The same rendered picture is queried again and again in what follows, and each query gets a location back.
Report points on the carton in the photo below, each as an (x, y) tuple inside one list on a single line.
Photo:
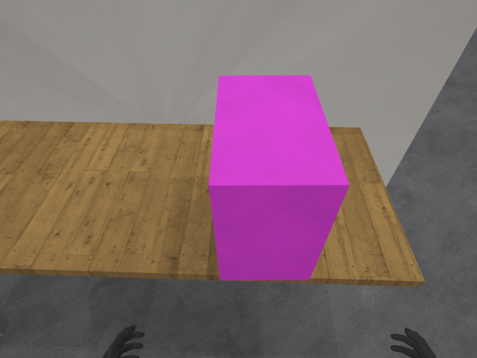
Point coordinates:
[(276, 180)]

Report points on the left robot hand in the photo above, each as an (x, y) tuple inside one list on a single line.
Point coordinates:
[(118, 347)]

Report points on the table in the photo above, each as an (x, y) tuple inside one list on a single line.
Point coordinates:
[(105, 199)]

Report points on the right robot hand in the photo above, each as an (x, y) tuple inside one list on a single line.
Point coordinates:
[(413, 339)]

